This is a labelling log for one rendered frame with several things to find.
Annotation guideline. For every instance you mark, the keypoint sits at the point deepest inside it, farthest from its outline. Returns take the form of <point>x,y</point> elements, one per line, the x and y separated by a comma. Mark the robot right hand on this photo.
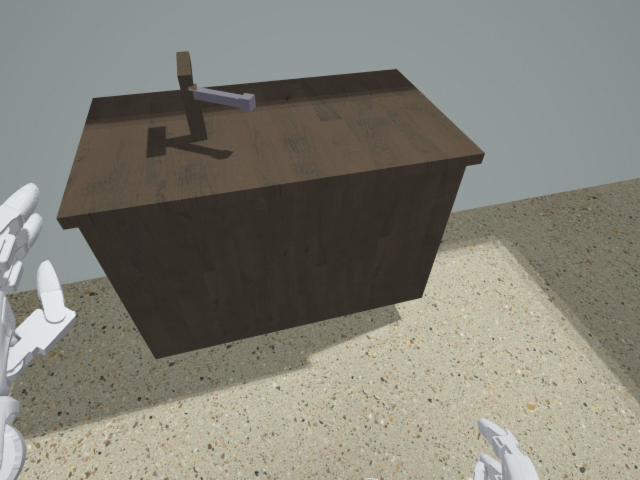
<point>515,466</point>

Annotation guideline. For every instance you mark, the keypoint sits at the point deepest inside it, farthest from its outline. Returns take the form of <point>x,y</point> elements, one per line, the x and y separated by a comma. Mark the left robot forearm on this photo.
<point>12,443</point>

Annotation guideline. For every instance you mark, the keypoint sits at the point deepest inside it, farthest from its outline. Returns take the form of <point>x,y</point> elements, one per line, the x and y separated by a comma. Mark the tap lever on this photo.
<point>245,102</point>

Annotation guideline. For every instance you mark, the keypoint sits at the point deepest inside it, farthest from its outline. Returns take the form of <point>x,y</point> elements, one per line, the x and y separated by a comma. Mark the robot left hand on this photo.
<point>42,330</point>

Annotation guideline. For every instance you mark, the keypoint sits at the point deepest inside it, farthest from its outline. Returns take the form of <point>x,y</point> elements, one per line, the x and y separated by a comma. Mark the counter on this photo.
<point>213,225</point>

